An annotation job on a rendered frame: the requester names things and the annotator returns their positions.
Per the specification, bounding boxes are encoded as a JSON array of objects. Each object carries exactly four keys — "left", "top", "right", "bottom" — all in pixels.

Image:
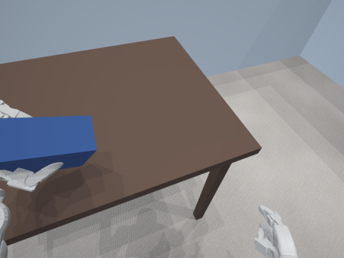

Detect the left robot hand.
[{"left": 0, "top": 100, "right": 63, "bottom": 192}]

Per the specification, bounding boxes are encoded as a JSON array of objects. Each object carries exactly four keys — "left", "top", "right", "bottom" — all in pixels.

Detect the sponge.
[{"left": 0, "top": 116, "right": 97, "bottom": 174}]

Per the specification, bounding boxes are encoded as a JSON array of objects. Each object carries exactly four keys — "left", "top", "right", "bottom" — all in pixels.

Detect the table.
[{"left": 0, "top": 36, "right": 262, "bottom": 246}]

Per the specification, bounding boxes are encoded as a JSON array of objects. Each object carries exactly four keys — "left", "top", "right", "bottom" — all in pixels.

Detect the robot left forearm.
[{"left": 0, "top": 189, "right": 11, "bottom": 258}]

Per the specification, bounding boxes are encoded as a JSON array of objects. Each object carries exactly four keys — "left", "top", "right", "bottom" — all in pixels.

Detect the right robot hand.
[{"left": 255, "top": 205, "right": 299, "bottom": 258}]

